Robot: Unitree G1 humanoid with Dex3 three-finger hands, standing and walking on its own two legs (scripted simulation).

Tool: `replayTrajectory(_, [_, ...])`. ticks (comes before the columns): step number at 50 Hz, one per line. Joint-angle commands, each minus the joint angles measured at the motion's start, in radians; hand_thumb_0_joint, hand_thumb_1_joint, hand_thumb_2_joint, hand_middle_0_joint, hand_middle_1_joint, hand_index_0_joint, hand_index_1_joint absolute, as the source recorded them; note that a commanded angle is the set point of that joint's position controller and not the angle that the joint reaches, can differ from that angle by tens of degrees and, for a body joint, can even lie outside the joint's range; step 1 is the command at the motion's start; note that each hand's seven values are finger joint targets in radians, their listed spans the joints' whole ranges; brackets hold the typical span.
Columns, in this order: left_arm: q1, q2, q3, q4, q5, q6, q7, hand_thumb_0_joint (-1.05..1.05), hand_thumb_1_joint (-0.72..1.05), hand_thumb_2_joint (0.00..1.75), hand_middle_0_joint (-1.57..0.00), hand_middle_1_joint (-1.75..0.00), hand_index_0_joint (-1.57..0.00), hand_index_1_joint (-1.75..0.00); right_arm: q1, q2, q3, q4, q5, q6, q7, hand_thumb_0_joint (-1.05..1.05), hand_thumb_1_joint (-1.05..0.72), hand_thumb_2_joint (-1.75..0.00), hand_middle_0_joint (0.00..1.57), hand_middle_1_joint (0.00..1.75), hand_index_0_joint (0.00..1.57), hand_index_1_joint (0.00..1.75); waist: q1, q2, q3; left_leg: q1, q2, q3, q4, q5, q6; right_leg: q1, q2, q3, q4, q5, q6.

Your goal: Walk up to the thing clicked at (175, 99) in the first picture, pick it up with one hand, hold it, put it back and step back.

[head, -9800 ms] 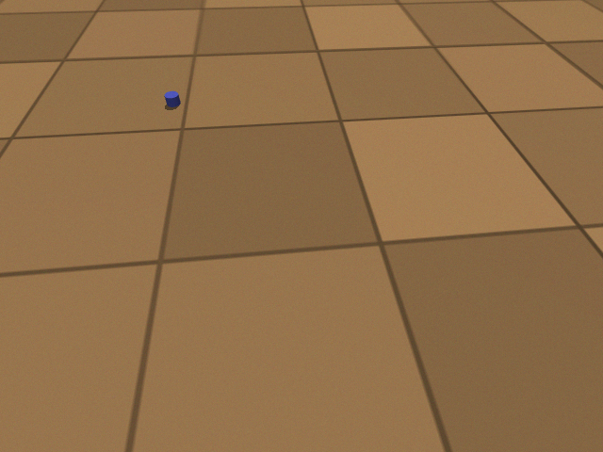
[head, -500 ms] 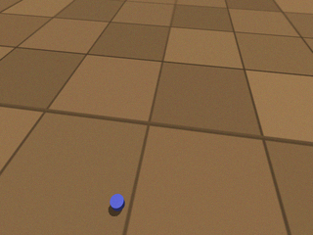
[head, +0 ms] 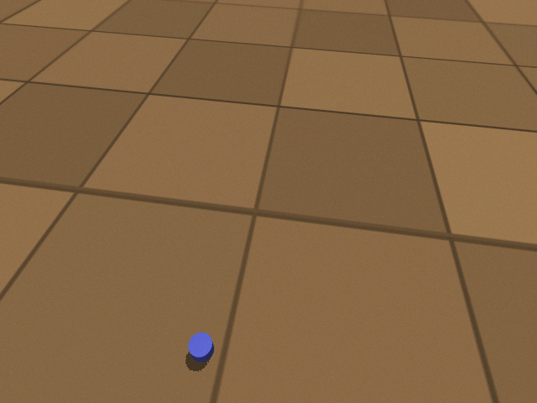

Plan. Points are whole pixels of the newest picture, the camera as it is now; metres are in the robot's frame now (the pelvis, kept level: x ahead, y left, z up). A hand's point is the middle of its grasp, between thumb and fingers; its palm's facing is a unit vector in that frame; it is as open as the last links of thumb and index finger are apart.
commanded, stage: stand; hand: left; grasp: from above
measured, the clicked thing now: (201, 347) +0.42 +0.22 -0.75
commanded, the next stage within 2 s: rise first in 0.44 s
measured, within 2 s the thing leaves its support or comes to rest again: neither
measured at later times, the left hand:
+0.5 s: hand out of the picture +0.06 +0.26 -0.16, palm faces -0.03 -0.94 -0.34, open 7.4 cm
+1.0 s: hand out of the picture +0.14 +0.26 -0.19, palm faces -0.10 -0.91 -0.40, open 12.7 cm
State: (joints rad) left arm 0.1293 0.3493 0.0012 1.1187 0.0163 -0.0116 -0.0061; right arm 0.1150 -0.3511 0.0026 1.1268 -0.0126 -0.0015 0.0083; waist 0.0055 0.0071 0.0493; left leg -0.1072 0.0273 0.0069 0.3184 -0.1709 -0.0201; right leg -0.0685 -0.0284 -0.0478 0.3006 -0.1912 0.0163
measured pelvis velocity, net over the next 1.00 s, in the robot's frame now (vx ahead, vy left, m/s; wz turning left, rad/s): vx -0.01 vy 0.01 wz -0.02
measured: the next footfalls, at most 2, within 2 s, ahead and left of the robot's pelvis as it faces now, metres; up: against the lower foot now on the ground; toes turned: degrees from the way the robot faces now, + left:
none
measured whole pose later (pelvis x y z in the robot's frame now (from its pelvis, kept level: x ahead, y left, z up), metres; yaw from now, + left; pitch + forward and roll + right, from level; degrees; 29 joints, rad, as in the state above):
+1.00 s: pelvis -0.01 +0.01 -0.04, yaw -1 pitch +11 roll -1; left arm 0.02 0.32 0.14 0.90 0.17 0.13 0.00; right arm 0.26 -0.25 -0.04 0.68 0.02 -0.05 -0.01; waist -0.03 0.01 -0.04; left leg -0.61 0.04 0.01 0.80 -0.37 -0.01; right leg -0.58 -0.03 -0.02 0.78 -0.38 0.02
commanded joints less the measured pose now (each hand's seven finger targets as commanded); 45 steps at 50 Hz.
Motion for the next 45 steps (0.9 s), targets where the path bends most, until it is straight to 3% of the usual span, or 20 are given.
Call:
replayTrajectory(1, [-0.030, 0.221, 0.042, -0.057, -0.004, -0.022, 0.016, 0.00, 0.90, 0.90, -0.20, -0.30, -0.20, -0.30, -0.041, -0.213, -0.039, -0.062, 0.003, -0.026, -0.016, 0.00, -0.90, -0.90, 0.20, 0.30, 0.20, 0.30, -0.003, -0.013, -0.082, 0.021, 0.111, -0.088, -0.036, 0.176, 0.040, 0.003, -0.122, 0.092, -0.047, 0.169, -0.029])
replayTrajectory(10, [-0.036, 0.217, 0.043, -0.057, -0.004, -0.015, 0.014, 0.00, 0.90, 0.90, -0.20, -0.30, -0.20, -0.30, -0.036, -0.213, -0.036, -0.060, 0.001, -0.028, -0.017, 0.00, -0.90, -0.90, 0.20, 0.30, 0.20, 0.30, -0.002, 0.005, -0.050, -0.012, 0.110, -0.094, -0.062, 0.128, 0.034, -0.010, -0.117, 0.089, -0.046, 0.099, -0.029])
replayTrajectory(26, [-0.028, 0.212, 0.037, -0.054, -0.003, -0.017, 0.013, 0.00, 0.90, 0.90, -0.20, -0.30, -0.20, -0.30, -0.041, -0.216, -0.037, -0.058, 0.003, -0.029, -0.017, 0.00, -0.90, -0.90, 0.20, 0.30, 0.20, 0.30, -0.002, -0.015, -0.064, 0.010, 0.108, -0.091, -0.046, 0.153, 0.037, -0.021, -0.119, 0.092, -0.046, 0.127, -0.028])
replayTrajectory(27, [-0.030, 0.218, 0.039, -0.054, -0.003, -0.017, 0.015, 0.00, 0.82, 0.97, -0.22, -0.34, -0.19, -0.37, -0.035, -0.216, -0.038, -0.057, 0.002, -0.027, -0.017, 0.00, -0.88, -0.90, 0.20, 0.30, 0.20, 0.30, -0.004, -0.013, -0.070, 0.018, 0.110, -0.091, -0.042, 0.148, 0.037, -0.016, -0.120, 0.093, -0.044, 0.122, -0.029])
replayTrajectory(28, [-0.381, 0.058, 0.041, -0.405, -0.063, -0.112, 0.032, 0.00, 0.74, 0.94, -0.17, -0.42, -0.15, -0.45, -0.022, -0.051, 0.010, -0.339, 0.076, -0.078, -0.039, 0.00, -0.93, -0.91, 0.20, 0.30, 0.20, 0.30, -0.125, 0.007, 0.010, -0.104, -0.030, 0.041, 0.020, -0.017, 0.031, -0.257, 0.019, 0.030, 0.031, 0.061, -0.021])
replayTrajectory(29, [-0.485, 0.103, 0.056, -0.344, -0.060, -0.104, 0.039, 0.00, 0.66, 0.92, -0.18, -0.50, -0.16, -0.53, 0.027, -0.079, 0.002, -0.277, 0.074, -0.075, -0.050, 0.00, -0.91, -0.90, 0.20, 0.30, 0.20, 0.30, -0.099, -0.002, -0.035, -0.090, -0.036, 0.034, 0.036, -0.031, 0.031, -0.210, 0.017, 0.016, 0.043, 0.035, -0.023])
replayTrajectory(30, [-0.342, 0.171, 0.102, -0.183, -0.046, -0.065, 0.046, 0.00, 0.58, 0.93, -0.16, -0.58, -0.15, -0.61, 0.057, -0.105, -0.010, -0.264, 0.073, -0.063, -0.057, 0.00, -0.90, -0.90, 0.20, 0.30, 0.20, 0.30, -0.084, -0.034, -0.025, -0.118, -0.042, 0.035, 0.054, -0.054, 0.035, -0.222, 0.023, 0.006, 0.049, -0.007, -0.029])
replayTrajectory(31, [-0.237, 0.177, 0.120, -0.087, -0.038, -0.042, 0.036, 0.00, 0.50, 0.95, -0.16, -0.66, -0.13, -0.69, 0.066, -0.109, -0.022, -0.291, 0.076, -0.053, -0.058, 0.00, -0.88, -0.89, 0.20, 0.30, 0.20, 0.30, -0.051, -0.070, -0.014, -0.159, -0.037, 0.038, 0.089, -0.031, 0.035, -0.236, 0.029, -0.003, 0.076, -0.009, -0.028])
replayTrajectory(33, [-0.336, 0.263, 0.161, -0.138, -0.001, -0.048, 0.024, 0.00, 0.34, 0.95, -0.12, -0.82, -0.13, -0.83, 0.097, -0.106, -0.049, -0.326, 0.062, -0.059, -0.071, 0.00, -0.89, -0.90, 0.20, 0.30, 0.20, 0.30, -0.037, -0.050, -0.163, -0.160, -0.040, 0.036, 0.148, 0.021, 0.037, -0.221, 0.018, 0.012, 0.137, 0.053, -0.025])
replayTrajectory(36, [-0.151, 0.238, 0.201, -0.033, 0.078, -0.012, -0.015, 0.00, 0.11, 0.97, -0.06, -1.02, -0.09, -0.99, 0.136, -0.097, -0.082, -0.369, 0.032, -0.064, -0.055, 0.00, -0.90, -0.90, 0.20, 0.30, 0.20, 0.30, -0.009, -0.023, -0.257, -0.248, -0.049, 0.028, 0.257, 0.091, 0.032, -0.253, 0.016, 0.016, 0.250, 0.131, -0.029])
replayTrajectory(37, [-0.103, 0.240, 0.221, -0.062, 0.091, -0.001, -0.020, 0.00, 0.03, 0.98, -0.05, -1.03, -0.08, -1.01, 0.141, -0.093, -0.090, -0.393, 0.030, -0.066, -0.050, 0.00, -0.89, -0.90, 0.20, 0.30, 0.20, 0.30, 0.019, 0.006, -0.304, -0.246, -0.052, 0.029, 0.269, 0.117, 0.027, -0.231, 0.017, 0.016, 0.268, 0.146, -0.033])
replayTrajectory(39, [-0.077, 0.215, 0.216, -0.159, 0.110, 0.030, -0.013, 0.00, -0.13, 1.00, -0.05, -1.08, -0.07, -1.06, 0.132, -0.076, -0.093, -0.451, 0.033, -0.067, -0.047, 0.00, -0.90, -0.90, 0.20, 0.30, 0.20, 0.30, 0.035, 0.075, -0.341, -0.229, -0.055, 0.032, 0.263, 0.132, 0.014, -0.238, 0.022, 0.018, 0.273, 0.134, -0.039])
replayTrajectory(41, [-0.107, 0.163, 0.179, -0.185, 0.124, 0.079, -0.005, 0.00, -0.27, 1.02, -0.04, -1.07, -0.05, -1.06, 0.103, -0.069, -0.086, -0.495, 0.038, -0.071, -0.042, 0.00, -0.87, -0.89, 0.20, 0.30, 0.20, 0.30, 0.012, 0.046, -0.265, -0.280, -0.042, 0.022, 0.272, 0.090, 0.010, -0.299, 0.033, 0.005, 0.275, 0.074, -0.039])
replayTrajectory(43, [-0.139, 0.189, 0.189, -0.230, 0.141, 0.114, 0.007, 0.00, -0.42, 1.02, -0.06, -1.07, -0.05, -1.07, 0.078, -0.073, -0.089, -0.538, 0.042, -0.076, -0.037, 0.00, -0.88, -0.90, 0.20, 0.30, 0.20, 0.30, 0.008, 0.029, -0.252, -0.326, -0.034, 0.013, 0.306, 0.057, 0.012, -0.346, 0.037, -0.001, 0.308, 0.031, -0.039])
replayTrajectory(45, [-0.111, 0.167, 0.185, -0.255, 0.146, 0.137, 0.014, 0.00, -0.52, 1.01, -0.06, -1.07, -0.06, -1.08, 0.092, -0.067, -0.092, -0.560, 0.042, -0.083, -0.033, 0.00, -0.87, -0.89, 0.20, 0.30, 0.20, 0.30, -0.001, 0.010, -0.251, -0.365, -0.028, 0.012, 0.344, 0.026, 0.015, -0.392, 0.041, -0.005, 0.345, -0.003, -0.038])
